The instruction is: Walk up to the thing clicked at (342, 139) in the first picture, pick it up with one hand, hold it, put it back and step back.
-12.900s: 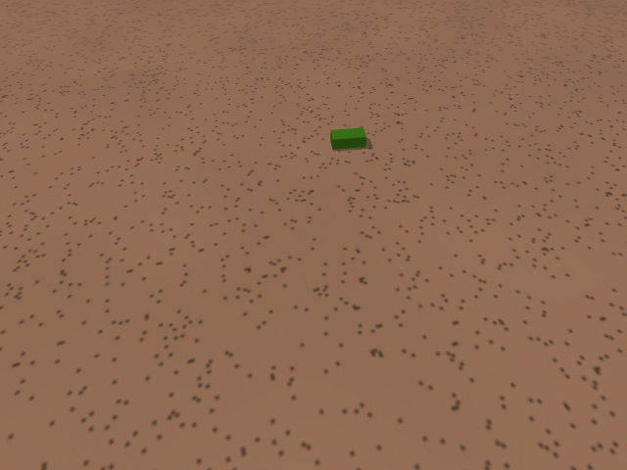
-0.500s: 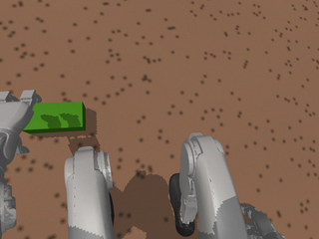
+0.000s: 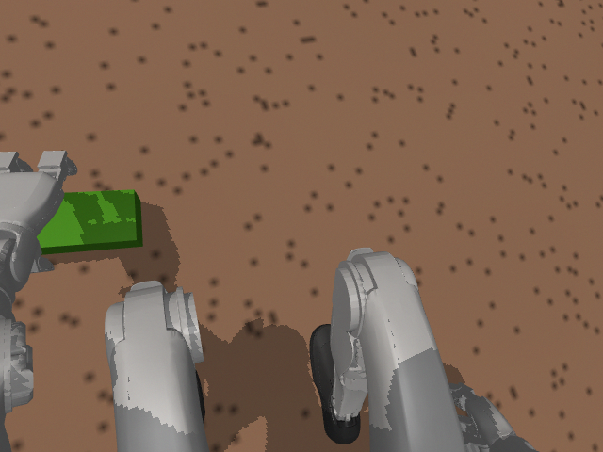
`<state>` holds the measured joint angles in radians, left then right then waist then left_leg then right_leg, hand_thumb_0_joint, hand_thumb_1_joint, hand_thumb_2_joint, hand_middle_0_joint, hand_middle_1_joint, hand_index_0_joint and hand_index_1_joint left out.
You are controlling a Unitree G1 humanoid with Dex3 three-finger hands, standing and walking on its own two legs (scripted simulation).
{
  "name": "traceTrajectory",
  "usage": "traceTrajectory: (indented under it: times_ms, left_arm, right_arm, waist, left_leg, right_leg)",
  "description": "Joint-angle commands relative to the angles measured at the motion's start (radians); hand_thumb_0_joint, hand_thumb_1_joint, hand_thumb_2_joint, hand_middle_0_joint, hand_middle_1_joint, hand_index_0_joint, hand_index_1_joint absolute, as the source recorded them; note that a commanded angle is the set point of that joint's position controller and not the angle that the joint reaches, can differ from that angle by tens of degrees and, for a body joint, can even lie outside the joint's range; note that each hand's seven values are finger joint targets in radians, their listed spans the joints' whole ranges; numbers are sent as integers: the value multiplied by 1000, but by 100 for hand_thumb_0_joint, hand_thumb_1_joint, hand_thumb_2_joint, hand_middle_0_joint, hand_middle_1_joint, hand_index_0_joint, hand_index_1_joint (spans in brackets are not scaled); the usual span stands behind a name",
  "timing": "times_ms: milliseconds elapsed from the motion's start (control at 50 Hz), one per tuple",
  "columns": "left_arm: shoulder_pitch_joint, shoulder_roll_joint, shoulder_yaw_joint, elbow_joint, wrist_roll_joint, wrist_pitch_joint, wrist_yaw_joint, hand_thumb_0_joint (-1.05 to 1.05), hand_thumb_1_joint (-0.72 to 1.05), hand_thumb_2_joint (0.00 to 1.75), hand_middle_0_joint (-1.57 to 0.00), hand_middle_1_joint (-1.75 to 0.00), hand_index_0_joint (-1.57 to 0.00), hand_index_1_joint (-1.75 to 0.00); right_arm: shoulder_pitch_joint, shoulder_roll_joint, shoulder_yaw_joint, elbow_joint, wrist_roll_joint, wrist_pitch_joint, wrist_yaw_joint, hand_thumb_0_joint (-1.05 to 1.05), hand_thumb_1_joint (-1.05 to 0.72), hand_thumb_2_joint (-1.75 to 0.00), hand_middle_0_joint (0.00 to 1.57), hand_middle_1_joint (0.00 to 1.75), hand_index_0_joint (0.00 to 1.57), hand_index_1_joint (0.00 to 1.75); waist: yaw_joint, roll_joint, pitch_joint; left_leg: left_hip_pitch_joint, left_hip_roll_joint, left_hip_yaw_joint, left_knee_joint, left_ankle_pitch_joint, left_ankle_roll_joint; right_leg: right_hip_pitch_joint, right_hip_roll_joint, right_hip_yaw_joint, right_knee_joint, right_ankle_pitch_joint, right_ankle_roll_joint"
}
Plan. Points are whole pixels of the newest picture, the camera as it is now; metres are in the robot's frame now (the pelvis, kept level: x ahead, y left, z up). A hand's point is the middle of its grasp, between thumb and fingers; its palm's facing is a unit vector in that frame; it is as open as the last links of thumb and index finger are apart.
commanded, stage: approach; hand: left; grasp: from above
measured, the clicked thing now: (80, 222) +0.45 +0.28 -0.29
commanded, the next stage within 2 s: rest palm in 0.78 s
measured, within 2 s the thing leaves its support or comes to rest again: neither
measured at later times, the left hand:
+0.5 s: hand (26, 236) +0.41 +0.31 -0.17, palm faces -0.54 -0.06 -0.84, open 13.9 cm
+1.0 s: hand (37, 207) +0.45 +0.30 -0.18, palm faces -0.43 -0.01 -0.90, open 14.0 cm
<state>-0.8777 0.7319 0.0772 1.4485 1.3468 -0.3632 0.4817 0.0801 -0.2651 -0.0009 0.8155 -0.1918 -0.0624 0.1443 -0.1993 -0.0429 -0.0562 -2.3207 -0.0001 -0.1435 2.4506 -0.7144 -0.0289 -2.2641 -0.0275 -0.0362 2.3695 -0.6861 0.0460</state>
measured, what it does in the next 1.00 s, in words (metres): stands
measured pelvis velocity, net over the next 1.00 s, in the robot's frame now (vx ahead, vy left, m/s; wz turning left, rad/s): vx -0.01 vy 0.01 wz -0.03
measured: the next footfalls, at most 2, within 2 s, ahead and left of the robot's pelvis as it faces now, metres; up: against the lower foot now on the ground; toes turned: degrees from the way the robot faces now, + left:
none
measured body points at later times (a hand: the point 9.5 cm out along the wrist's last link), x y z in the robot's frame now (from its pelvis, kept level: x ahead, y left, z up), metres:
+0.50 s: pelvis +0.00 +0.00 +0.01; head +0.24 +0.05 +0.38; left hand +0.43 +0.31 -0.12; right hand +0.04 -0.27 -0.11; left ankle +0.07 +0.13 -0.29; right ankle +0.10 -0.13 -0.29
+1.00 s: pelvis -0.01 +0.01 -0.01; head +0.23 +0.08 +0.37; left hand +0.46 +0.30 -0.13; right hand +0.05 -0.28 -0.10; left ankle +0.07 +0.13 -0.29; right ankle +0.10 -0.13 -0.29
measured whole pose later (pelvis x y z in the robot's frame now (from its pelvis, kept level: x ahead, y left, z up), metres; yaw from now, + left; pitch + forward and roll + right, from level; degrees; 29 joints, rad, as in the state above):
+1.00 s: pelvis -0.01 +0.01 -0.01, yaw -2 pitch +33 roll -8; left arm -0.97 0.77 0.11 1.59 1.34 -0.20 0.53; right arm 0.10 -0.28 0.05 0.79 -0.20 -0.09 0.16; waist -0.27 -0.02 -0.04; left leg -2.36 0.00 -0.15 2.47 -0.69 -0.01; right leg -2.29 -0.02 -0.04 2.36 -0.65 0.06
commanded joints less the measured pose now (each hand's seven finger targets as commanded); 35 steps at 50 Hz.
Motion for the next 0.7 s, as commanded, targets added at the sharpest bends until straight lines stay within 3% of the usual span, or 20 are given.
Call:
traceTrajectory:
  times_ms: [0, 60, 100, 160, 180, 220, 300, 400, 420, 460, 500, 520, 580, 620, 680]
  left_arm:
    - [-392, 209, 28, -93, 3, 30, 88, 0, -53, 100, -5, -100, -6, -99]
    - [-411, 268, 58, -9, 33, 83, 108, 0, -52, 99, -5, -101, -7, -100]
    - [-379, 299, 94, 14, 30, 117, 116, 0, -53, 100, -5, -101, -6, -100]
    - [-312, 302, 98, 26, 11, 167, 102, 0, -51, 98, -5, -103, -7, -101]
    - [-304, 309, 86, 28, 2, 180, 87, 0, -51, 98, -5, -103, -7, -101]
    - [-237, 355, 124, -10, -26, 198, 58, 0, -50, 96, -5, -104, -8, -101]
    - [-124, 337, 140, -129, -101, 187, -24, 0, -49, 94, -5, -107, -9, -102]
    - [-211, 228, 57, -330, -148, 96, -128, 0, -50, 95, -5, -108, -9, -104]
    - [-202, 182, 32, -342, -165, 72, -136, 0, -51, 95, -6, -107, -9, -104]
    - [-235, 149, 10, -405, -178, 17, -135, 0, -51, 96, -6, -106, -9, -102]
    - [-208, 122, -14, -371, -165, -15, -121, 0, -51, 96, -6, -105, -9, -102]
    - [-274, 131, -16, -397, -150, -34, -103, 0, -51, 97, -6, -104, -9, -101]
    - [-252, 116, -32, -207, -70, -50, -28, 0, -51, 98, -6, -103, -8, -100]
    - [-286, 157, -4, -142, -8, -46, 32, 0, -51, 100, -6, -102, -8, -100]
    - [-314, 223, 53, -110, 56, -10, 116, 0, -50, 99, -5, -102, -8, -99]
  right_arm:
    - [221, -258, -58, -4, -9, -9, -9, 0, -89, -89, 20, 30, 20, 30]
    - [223, -261, -35, -12, -16, -12, -4, 0, -89, -89, 20, 30, 20, 30]
    - [219, -267, -25, -25, -15, -9, -3, 0, -89, -89, 20, 30, 20, 30]
    - [199, -269, -9, -48, -13, -7, -1, 0, -90, -89, 20, 30, 20, 30]
    - [187, -268, -6, -54, -9, -11, 3, 0, -90, -89, 20, 30, 20, 30]
    - [189, -277, -12, -66, 5, -6, 3, 0, -90, -89, 20, 30, 20, 30]
    - [200, -259, -32, -83, 16, 7, 9, 0, -90, -89, 20, 30, 20, 30]
    - [267, -258, -65, -73, 26, 20, 7, 0, -90, -89, 20, 30, 20, 30]
    - [275, -258, -76, -69, 35, 19, 3, 0, -90, -89, 20, 30, 20, 30]
    - [287, -264, -91, -72, 41, 18, -1, 0, -90, -89, 20, 30, 20, 30]
    - [283, -249, -89, -60, 42, 19, -3, 0, -90, -89, 20, 30, 20, 30]
    - [282, -251, -88, -57, 40, 20, -6, 0, -90, -89, 20, 30, 20, 30]
    - [252, -243, -61, -36, 35, 28, -10, 0, -90, -89, 20, 30, 20, 30]
    - [245, -254, -50, -30, 31, 28, -11, 0, -89, -89, 20, 30, 20, 30]
    - [208, -269, -51, -35, 19, 22, -9, 0, -89, -89, 20, 30, 20, 30]
  waist:
    - [-65, 330, -633]
    - [-66, 336, -635]
    - [-49, 371, -643]
    - [-30, 360, -654]
    - [-34, 362, -646]
    - [1, 352, -681]
    - [33, 293, -713]
    - [-32, 249, -679]
    - [-37, 222, -666]
    - [-50, 217, -667]
    - [-40, 214, -636]
    - [-48, 245, -654]
    - [-49, 246, -565]
    - [-51, 260, -558]
    - [-35, 349, -585]
  left_leg:
    - [545, -18, 109, -253, 201, 54]
    - [531, -17, 115, -240, 206, 56]
    - [522, -21, 118, -259, 209, 58]
    - [517, -23, 123, -264, 214, 60]
    - [496, -25, 128, -255, 201, 64]
    - [493, -25, 129, -260, 229, 66]
    - [465, -24, 132, -267, 251, 70]
    - [439, -20, 118, -259, 200, 71]
    - [447, -17, 109, -258, 177, 70]
    - [446, -17, 105, -249, 158, 63]
    - [476, -12, 98, -252, 152, 58]
    - [497, -12, 94, -249, 166, 53]
    - [478, -13, 93, -245, 173, 49]
    - [498, -14, 94, -250, 189, 47]
    - [566, -16, 95, -291, 195, 40]
  right_leg:
    - [259, 42, -115, -222, 209, -64]
    - [261, 46, -117, -213, 225, -69]
    - [279, 44, -117, -215, 231, -69]
    - [302, 47, -117, -214, 243, -73]
    - [307, 48, -111, -210, 241, -76]
    - [351, 46, -107, -206, 262, -74]
    - [441, 46, -95, -224, 285, -66]
    - [443, 41, -84, -279, 252, -60]
    - [420, 44, -88, -292, 226, -62]
    - [412, 47, -89, -310, 193, -68]
    - [380, 49, -83, -311, 180, -70]
    - [364, 50, -85, -304, 188, -75]
    - [297, 56, -98, -279, 185, -79]
    - [273, 58, -109, -258, 196, -79]
    - [225, 55, -138, -216, 196, -70]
